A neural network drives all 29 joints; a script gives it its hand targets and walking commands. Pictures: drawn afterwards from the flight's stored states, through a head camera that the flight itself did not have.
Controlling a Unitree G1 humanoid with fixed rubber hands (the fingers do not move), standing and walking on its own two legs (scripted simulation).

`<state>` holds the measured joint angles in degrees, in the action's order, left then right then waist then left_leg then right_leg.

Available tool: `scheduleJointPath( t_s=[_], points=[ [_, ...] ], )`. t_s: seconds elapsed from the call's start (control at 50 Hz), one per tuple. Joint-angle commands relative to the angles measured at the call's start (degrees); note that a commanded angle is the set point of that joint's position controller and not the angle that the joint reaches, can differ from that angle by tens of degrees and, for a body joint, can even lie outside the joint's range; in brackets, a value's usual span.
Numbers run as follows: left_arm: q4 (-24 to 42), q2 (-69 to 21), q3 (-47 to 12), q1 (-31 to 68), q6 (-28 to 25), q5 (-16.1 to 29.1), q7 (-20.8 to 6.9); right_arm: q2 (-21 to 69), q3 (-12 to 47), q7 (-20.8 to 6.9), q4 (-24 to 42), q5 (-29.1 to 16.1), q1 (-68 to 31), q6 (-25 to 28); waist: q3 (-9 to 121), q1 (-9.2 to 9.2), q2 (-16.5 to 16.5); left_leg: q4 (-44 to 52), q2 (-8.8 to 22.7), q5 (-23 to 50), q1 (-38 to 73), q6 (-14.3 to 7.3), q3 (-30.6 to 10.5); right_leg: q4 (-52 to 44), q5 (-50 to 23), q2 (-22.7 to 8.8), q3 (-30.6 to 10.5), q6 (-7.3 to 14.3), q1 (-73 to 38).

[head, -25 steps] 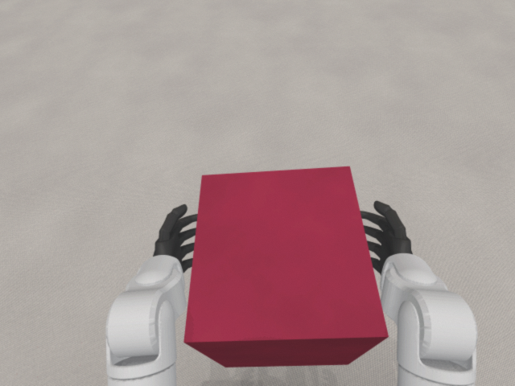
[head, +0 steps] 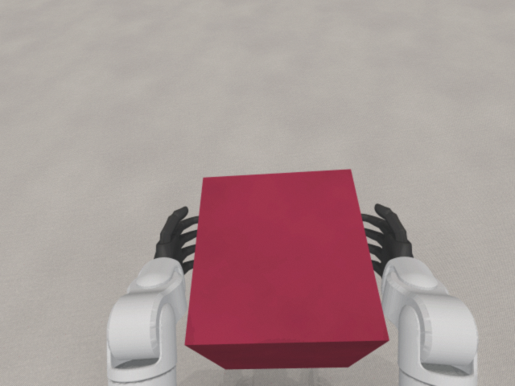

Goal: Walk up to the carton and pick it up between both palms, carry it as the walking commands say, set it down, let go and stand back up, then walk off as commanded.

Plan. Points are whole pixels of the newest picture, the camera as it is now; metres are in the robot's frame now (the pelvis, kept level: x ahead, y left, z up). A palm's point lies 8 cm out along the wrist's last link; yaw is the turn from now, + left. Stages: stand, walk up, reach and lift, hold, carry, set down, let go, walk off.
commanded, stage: carry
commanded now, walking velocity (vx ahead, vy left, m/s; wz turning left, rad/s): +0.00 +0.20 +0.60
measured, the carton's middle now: (281, 280) +0.28 +0.00 +0.02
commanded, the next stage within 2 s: none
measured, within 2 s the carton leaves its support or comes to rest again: neither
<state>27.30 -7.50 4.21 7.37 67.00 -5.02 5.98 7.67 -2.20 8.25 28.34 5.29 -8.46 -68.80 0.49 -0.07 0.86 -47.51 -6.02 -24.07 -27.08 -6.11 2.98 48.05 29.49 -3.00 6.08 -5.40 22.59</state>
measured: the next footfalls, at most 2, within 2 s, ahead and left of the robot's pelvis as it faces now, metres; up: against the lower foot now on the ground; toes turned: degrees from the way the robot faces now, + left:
left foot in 0.24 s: +0.03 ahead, +0.21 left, +0.00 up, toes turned +15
right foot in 0.56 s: +0.02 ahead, +0.08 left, +0.00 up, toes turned +12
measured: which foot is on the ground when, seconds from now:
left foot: down 0.00-0.02, up 0.04-0.22, down 0.24-0.60, up 0.62-0.72, down 0.74-1.00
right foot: down 0.00-0.24, up 0.26-0.54, down 0.56-0.76, up 0.78-1.00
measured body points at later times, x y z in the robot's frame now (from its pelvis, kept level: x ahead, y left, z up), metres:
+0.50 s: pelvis -0.01 +0.16 +0.00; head +0.01 +0.16 +0.45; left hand +0.21 +0.38 +0.09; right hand +0.30 +0.10 +0.09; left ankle -0.01 +0.20 -0.70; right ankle -0.04 +0.05 -0.68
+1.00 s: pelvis -0.09 +0.26 +0.02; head -0.09 +0.29 +0.47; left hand +0.10 +0.51 +0.10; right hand +0.22 +0.25 +0.12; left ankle -0.06 +0.29 -0.70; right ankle -0.08 +0.11 -0.66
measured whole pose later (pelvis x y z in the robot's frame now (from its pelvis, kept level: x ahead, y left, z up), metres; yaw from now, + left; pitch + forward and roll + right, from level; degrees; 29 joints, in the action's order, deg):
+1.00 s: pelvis -0.09 +0.26 +0.02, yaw +22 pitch +3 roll -6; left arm 27.2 -7.4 3.2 6.4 68.8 -5.0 7.2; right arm 7.5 -2.3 7.2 27.4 5.2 -6.6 -68.9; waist 2.4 1.0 2.7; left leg -40.8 -2.5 -17.6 -26.8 -8.2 3.4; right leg 51.0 29.3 -0.4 6.8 -2.8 22.2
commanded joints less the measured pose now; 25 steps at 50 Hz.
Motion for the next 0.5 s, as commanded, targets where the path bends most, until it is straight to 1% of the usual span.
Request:
scheduleJointPath(
  t_s=[0.0,0.02,0.04,0.06,0.08,0.1,0.12,0.14,0.16,0.18,0.2,0.22,0.24,0.26,0.28,0.3,0.32,0.34,0.36,0.38,0.4,0.42,0.44,0.46,0.48],
  points=[
    [9.21,-51.84,-36.15,21.42,-1.32,21.52,-4.17,53.11,36.11,-5.86,10.73,-22.17,-23.59,1.57,28.07,1.39,-11.67,-9.7,6.44,25.14,-11.64,2.62,-10.13,-22.76,-55.53,-25.18,-21.98,10.13,-33.19],
    [9.56,-52.13,-36.15,23.51,-1.36,21.49,-4.31,52.5,35.79,-6.14,11.05,-22.24,-25.18,1.4,25.09,0.84,-22.35,-22.19,2.85,-13.25,-19.24,5.68,-3.08,-20.75,-74.46,-36.31,-28.22,19.37,-32.56],
    [9.22,-52.49,-35.42,23.57,-1.39,20.6,-4.19,52.48,36.98,-6.5,13.6,-23.83,-30.21,1.9,21.97,1.09,-16.07,-27.82,8.08,-12.81,-18.16,5.31,-5.31,-21.71,-75.01,-37.35,-24.98,20.46,-27.25],
    [8.45,-52.04,-35.16,20.62,-1.09,20.18,-4.57,52.8,36.88,-6.33,11.4,-23.22,-26.08,1.85,19.23,1.03,-8.25,-27.31,7.8,-9.54,-17.53,5.54,-4.62,-21.25,-73.24,-33.08,-19.12,17.94,-26.32],
    [7.62,-51.92,-34.69,20.78,-0.93,20.15,-4.65,53.01,36.96,-6.36,11.21,-23.26,-26.29,1.8,17.11,0.82,-7.76,-21.38,10.1,-6.24,-17.52,5.87,-4.77,-21.31,-66.0,-30.46,-14.23,14.5,-25.8],
    [7.71,-51.44,-34.21,19.83,-1.05,20.72,-4.69,52.96,37.05,-6.02,10.86,-22.81,-24.11,1.77,15.94,0.38,-12.63,-14.0,10.2,-5.34,-16.87,6.6,-3.46,-19.85,-65.45,-26.67,-10.0,11.58,-27.42],
    [7.13,-50.27,-33.35,18.95,-1.17,20.17,-4.37,51.92,37.07,-5.91,10.85,-22.83,-24.21,1.6,16.78,0.43,-17.66,-7.77,8.71,-7.19,-15.16,7.08,-1.49,-17.96,-67.22,-24.89,-6.88,9.97,-28.65],
    [7.44,-49.66,-33.47,18.93,-1.07,20.2,-4.22,51.71,37.25,-5.8,11.27,-22.9,-24.96,1.57,17.31,0.55,-18.89,-2.54,7.19,-7.52,-11.5,6.79,0.4,-15.88,-68.9,-22.94,-3.57,8.16,-27.96],
    [7.48,-50.07,-33.22,19.96,-0.91,20.34,-3.83,51.46,36.43,-5.58,11.29,-22.91,-25.91,1.16,20.1,0.27,-20.12,5.36,5.11,-6.73,-3.61,5.9,2.72,-10.24,-72.46,-21.03,1.12,6.42,-25.09],
    [7.68,-49.74,-33.43,19.47,-0.84,20.46,-3.52,50.98,35.4,-5.49,10.65,-22.98,-25.73,1.11,22.59,0.31,-18.12,11.56,2.84,-4.39,1.27,5.85,4.52,-4.11,-73.4,-19.46,2.23,5.26,-24.83],
    [8.58,-49.6,-34.21,19.69,-1.18,20.38,-3.34,51.26,35.19,-5.7,11.36,-22.73,-24.6,1.5,26.65,-1.28,-14.89,18.07,3.36,6.3,10.13,4.26,2.87,4.93,-69.65,-17.48,3.79,2.62,-20.52],
    [8.0,-49.74,-34.67,20.25,-1.12,20.27,-3.18,51.46,34.38,-5.74,9.86,-22.22,-22.44,1.4,29.12,-2.75,-6.84,18.05,7.75,28.97,22.02,1.23,-6.23,15.25,-44.34,-13.19,4.39,-0.61,-8.33],
    [9.85,-49.46,-35.8,21.26,-1.5,19.82,-3.08,50.3,34.15,-5.89,9.69,-22.54,-24.36,1.66,26.97,-1.63,13.0,13.1,20.27,76.0,30.04,-6.07,-21.6,26.42,6.89,-2.24,6.05,-3.85,9.65],
    [8.5,-51.46,-36.68,21.98,-1.45,20.92,-3.55,51.93,32.49,-5.7,7.27,-21.49,-20.63,1.8,26.23,-1.86,16.58,12.14,24.0,92.87,29.69,-11.69,-26.27,32.97,16.46,0.52,1.64,-2.19,13.29],
    [6.94,-51.83,-36.09,18.71,-1.19,20.36,-4.29,52.45,33.55,-5.9,7.19,-20.9,-19.08,1.7,23.81,-1.69,9.6,11.74,22.99,90.55,26.64,-11.43,-23.99,29.88,15.88,-0.59,-0.56,-1.22,13.05],
    [9.51,-54.74,-38.07,21.75,-1.78,22.19,-4.48,54.09,33.1,-5.91,8.03,-20.32,-19.69,2.57,24.01,-1.53,8.24,10.42,20.52,87.66,29.47,-9.87,-21.6,24.39,12.68,-0.67,-0.93,-0.97,15.15],
    [9.39,-54.86,-38.15,20.41,-2.1,21.57,-4.45,54.03,34.07,-6.17,10.13,-21.0,-20.62,3.17,23.93,-1.26,8.56,10.67,18.63,83.13,30.06,-8.5,-21.16,19.83,10.69,-0.54,-1.72,-0.58,15.68],
    [11.06,-54.35,-38.8,25.11,-2.25,22.31,-4.09,54.05,32.76,-6.13,8.13,-20.58,-20.55,3.04,22.59,-1.31,11.74,12.61,18.44,79.18,27.92,-9.04,-23.16,17.13,9.61,0.23,-1.47,-0.15,14.07],
    [11.03,-53.73,-38.44,24.75,-2.22,21.96,-3.83,53.74,32.82,-6.22,8.27,-20.91,-20.61,3.16,22.98,-1.21,13.19,14.17,18.52,71.95,27.88,-9.64,-24.43,12.88,7.72,0.34,-1.96,0.43,13.58],
    [10.89,-54.09,-38.63,23.37,-2.14,22.01,-3.88,53.69,33.12,-6.29,9.31,-20.96,-19.66,3.25,24.37,-1.16,11.96,15.02,18.9,68.6,27.3,-10.32,-26.66,10.67,7.04,0.49,-2.82,0.44,12.16],
    [10.66,-53.65,-37.67,22.77,-2.33,21.43,-3.76,53.56,34.01,-6.21,10.69,-21.37,-21.75,3.4,24.25,-1.05,9.9,15.13,18.94,67.71,25.59,-10.4,-26.64,6.96,5.6,0.48,-2.92,0.39,10.26],
    [10.92,-52.79,-37.36,22.45,-2.07,21.3,-3.57,52.7,34.1,-6.22,10.74,-21.33,-21.65,3.03,24.11,-1.12,9.11,16.71,19.31,64.18,24.62,-10.35,-27.91,4.75,4.72,1.18,-2.37,0.38,9.05],
    [10.76,-51.49,-36.72,21.64,-1.94,21.13,-3.62,52.27,34.08,-5.97,9.37,-20.59,-19.73,2.8,24.09,-1.02,7.75,16.99,19.56,62.87,23.13,-10.43,-27.87,0.84,4.13,0.97,-3.06,0.58,6.3],
    [9.89,-52.15,-37.11,22.27,-1.6,21.31,-3.72,51.64,33.68,-5.95,9.5,-20.46,-20.2,2.7,24.89,-0.94,9.8,17.89,19.98,60.92,20.94,-9.56,-27.92,-0.01,3.48,1.25,-2.81,1.13,3.51],
    [10.55,-51.98,-37.48,22.2,-1.49,21.63,-3.84,51.99,33.88,-5.84,9.01,-20.53,-18.64,2.61,24.19,-0.83,9.18,19.52,19.78,57.54,19.48,-7.83,-27.62,-1.87,2.45,1.56,-2.69,1.56,1.69]
  ],
)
